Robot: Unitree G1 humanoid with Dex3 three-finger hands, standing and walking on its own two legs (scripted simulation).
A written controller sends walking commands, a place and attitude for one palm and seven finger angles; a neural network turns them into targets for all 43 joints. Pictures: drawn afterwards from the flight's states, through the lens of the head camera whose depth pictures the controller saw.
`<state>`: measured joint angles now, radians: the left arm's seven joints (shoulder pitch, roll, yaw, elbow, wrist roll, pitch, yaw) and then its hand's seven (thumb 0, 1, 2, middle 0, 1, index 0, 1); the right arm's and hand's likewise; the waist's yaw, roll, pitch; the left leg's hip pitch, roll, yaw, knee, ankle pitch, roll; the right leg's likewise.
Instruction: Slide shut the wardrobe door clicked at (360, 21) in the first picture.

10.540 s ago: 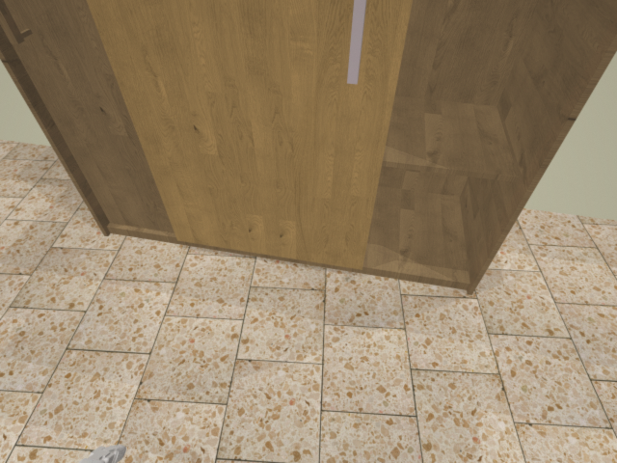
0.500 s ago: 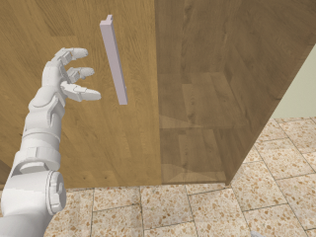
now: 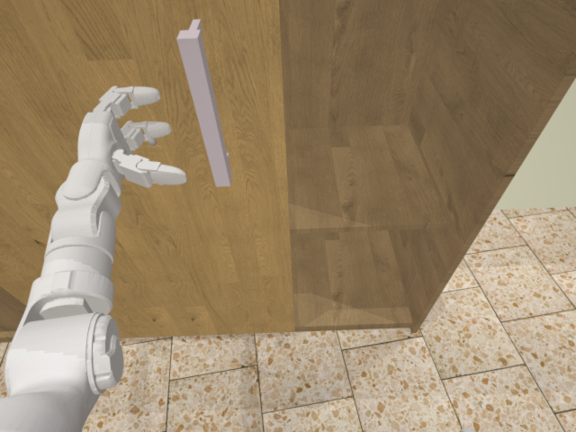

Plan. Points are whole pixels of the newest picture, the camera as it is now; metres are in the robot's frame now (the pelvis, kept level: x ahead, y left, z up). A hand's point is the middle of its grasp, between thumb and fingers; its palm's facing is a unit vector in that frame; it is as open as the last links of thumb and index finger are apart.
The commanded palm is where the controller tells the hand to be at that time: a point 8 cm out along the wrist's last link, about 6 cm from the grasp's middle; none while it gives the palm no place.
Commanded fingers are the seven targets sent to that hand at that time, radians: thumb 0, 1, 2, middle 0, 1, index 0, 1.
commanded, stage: move the hooked fingers beside the handle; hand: left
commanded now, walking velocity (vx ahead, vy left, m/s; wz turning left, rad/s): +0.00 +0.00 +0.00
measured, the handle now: (211, 112) +0.52 +0.11 +0.19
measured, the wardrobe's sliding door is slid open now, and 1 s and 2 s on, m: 0.42 0.42 0.42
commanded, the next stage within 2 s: none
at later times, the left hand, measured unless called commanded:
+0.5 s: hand (166, 130) +0.46 +0.16 +0.20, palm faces +0.04 -1.00 -0.02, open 14.0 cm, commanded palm +0.43 +0.22 +0.19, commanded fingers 0.00 -0.50 0.30 -0.30 -1.20 -0.30 -1.20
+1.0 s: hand (164, 147) +0.44 +0.16 +0.19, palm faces +0.05 -1.00 +0.00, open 14.0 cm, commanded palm +0.42 +0.22 +0.20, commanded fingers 0.00 -0.50 0.30 -0.30 -1.20 -0.30 -1.20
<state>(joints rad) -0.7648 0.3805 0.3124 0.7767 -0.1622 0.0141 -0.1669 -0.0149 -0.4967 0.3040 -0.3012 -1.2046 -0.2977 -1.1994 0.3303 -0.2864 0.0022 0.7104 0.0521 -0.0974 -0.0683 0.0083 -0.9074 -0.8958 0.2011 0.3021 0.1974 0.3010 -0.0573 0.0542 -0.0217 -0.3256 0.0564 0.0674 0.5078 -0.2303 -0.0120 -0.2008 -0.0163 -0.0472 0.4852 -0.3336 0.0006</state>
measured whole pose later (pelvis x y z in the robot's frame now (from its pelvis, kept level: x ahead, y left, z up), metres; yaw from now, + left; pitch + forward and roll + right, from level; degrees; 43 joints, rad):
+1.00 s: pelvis +0.00 +0.00 +0.00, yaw +1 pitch +2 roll +0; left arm -0.77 0.32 0.28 0.77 -0.17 0.05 -0.13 -0.01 -0.50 0.30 -0.30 -1.20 -0.30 -1.20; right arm 0.27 -0.28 0.01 0.69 0.05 -0.10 -0.06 0.01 -0.91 -0.90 0.20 0.30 0.20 0.30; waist -0.05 0.06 -0.03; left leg -0.33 0.05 0.06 0.51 -0.23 -0.01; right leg -0.20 -0.02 -0.06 0.50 -0.34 0.00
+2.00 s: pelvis +0.00 +0.00 +0.00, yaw +1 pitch +2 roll +0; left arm -0.79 0.36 0.26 0.77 -0.17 0.08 -0.15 -0.01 -0.50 0.30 -0.30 -1.20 -0.30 -1.20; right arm 0.28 -0.28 0.02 0.69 0.06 -0.08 -0.07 0.01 -0.91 -0.90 0.20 0.30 0.20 0.30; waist -0.04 0.06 -0.03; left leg -0.33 0.05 0.05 0.53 -0.24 -0.01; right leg -0.19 -0.02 -0.06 0.49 -0.34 0.00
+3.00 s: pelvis +0.00 +0.01 +0.00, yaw +1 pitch +4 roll -1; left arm -0.85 0.38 0.26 0.85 -0.17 0.06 -0.16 -0.01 -0.50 0.30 -0.30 -1.20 -0.30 -1.20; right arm 0.28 -0.28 0.02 0.69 0.05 -0.09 -0.06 0.01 -0.91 -0.90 0.20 0.30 0.20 0.30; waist -0.05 0.05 -0.03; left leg -0.36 0.05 0.05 0.55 -0.25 -0.01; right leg -0.22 -0.02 -0.06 0.50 -0.35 0.01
